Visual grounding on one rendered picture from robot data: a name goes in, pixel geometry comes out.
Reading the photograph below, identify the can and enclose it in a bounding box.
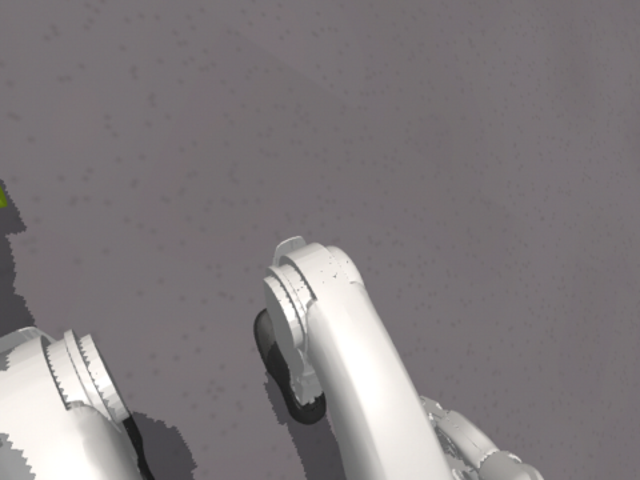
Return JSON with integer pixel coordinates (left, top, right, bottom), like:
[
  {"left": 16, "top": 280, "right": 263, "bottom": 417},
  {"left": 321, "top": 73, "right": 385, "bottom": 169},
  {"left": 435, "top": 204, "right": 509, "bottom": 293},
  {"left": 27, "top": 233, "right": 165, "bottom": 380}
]
[{"left": 0, "top": 186, "right": 7, "bottom": 208}]

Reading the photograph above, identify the right robot foot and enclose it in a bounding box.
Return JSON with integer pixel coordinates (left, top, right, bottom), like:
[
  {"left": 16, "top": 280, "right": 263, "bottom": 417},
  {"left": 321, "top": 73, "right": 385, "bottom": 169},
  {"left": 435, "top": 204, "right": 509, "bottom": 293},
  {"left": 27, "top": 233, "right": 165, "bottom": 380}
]
[{"left": 254, "top": 308, "right": 326, "bottom": 425}]

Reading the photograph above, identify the right robot arm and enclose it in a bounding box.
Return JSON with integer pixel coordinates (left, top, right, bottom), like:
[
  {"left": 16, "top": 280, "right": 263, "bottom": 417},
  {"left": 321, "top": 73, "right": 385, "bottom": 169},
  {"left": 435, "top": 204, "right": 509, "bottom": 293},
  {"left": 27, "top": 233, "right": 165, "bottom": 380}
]
[{"left": 478, "top": 451, "right": 544, "bottom": 480}]

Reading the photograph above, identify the left robot foot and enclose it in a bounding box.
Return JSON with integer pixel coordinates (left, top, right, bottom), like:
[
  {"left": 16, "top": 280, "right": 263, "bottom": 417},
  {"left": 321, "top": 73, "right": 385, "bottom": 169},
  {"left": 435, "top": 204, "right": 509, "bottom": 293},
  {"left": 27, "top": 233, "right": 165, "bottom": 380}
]
[{"left": 122, "top": 410, "right": 155, "bottom": 480}]

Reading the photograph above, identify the right robot hand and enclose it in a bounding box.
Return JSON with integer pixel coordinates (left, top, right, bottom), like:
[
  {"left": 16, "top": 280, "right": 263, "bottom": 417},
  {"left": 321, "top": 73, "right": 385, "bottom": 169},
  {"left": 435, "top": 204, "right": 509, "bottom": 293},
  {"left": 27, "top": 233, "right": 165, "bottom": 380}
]
[{"left": 420, "top": 396, "right": 500, "bottom": 480}]

